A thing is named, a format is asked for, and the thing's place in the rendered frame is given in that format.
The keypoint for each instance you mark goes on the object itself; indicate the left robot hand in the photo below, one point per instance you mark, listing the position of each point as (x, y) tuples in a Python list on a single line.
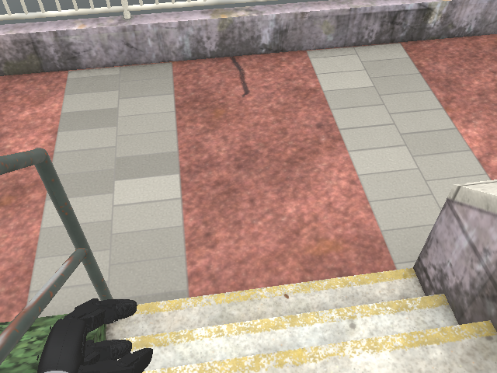
[(66, 348)]

